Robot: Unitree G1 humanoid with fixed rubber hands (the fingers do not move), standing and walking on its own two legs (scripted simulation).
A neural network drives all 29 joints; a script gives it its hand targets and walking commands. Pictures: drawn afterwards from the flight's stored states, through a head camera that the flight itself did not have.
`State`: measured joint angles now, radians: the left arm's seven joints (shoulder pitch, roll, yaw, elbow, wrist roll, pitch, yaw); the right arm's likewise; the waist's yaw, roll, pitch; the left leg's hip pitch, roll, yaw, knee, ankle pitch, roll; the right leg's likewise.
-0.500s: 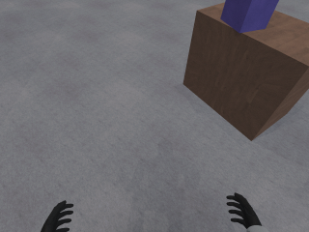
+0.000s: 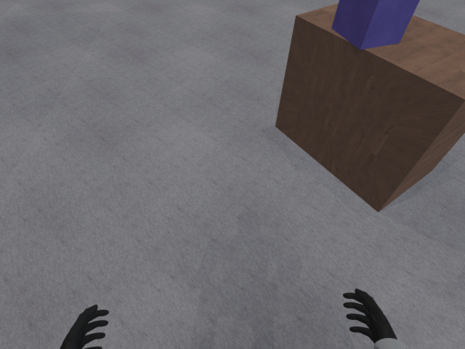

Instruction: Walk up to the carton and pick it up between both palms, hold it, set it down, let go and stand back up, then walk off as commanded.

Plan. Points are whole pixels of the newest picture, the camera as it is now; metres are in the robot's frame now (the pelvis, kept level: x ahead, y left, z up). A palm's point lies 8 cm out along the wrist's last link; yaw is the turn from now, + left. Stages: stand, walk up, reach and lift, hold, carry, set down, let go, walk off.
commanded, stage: stand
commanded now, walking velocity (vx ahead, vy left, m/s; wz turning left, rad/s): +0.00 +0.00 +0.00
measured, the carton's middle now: (376, 3) +1.31 -0.61 +0.06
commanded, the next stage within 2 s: none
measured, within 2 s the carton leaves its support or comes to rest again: neither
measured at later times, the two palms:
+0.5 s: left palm out of the picture +0.13 +0.27 -0.09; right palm (383, 336) +0.15 -0.26 -0.07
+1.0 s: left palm out of the picture +0.12 +0.27 -0.09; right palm (386, 340) +0.15 -0.26 -0.07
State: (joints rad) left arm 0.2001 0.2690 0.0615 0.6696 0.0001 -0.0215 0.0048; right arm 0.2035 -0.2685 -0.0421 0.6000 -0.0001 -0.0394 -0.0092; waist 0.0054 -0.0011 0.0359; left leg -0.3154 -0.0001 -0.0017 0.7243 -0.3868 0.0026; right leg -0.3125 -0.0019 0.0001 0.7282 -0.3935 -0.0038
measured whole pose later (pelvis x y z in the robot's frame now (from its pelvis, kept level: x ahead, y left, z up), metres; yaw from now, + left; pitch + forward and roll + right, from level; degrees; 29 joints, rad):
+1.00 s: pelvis -0.01 +0.00 +0.00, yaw +0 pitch -2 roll +0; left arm 0.20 0.28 0.06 0.72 0.00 -0.03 0.00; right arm 0.20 -0.29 -0.04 0.60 0.00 -0.05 -0.01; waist 0.01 0.00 0.04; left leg -0.32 0.00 0.00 0.72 -0.37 0.00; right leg -0.31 0.00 0.00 0.73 -0.38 0.00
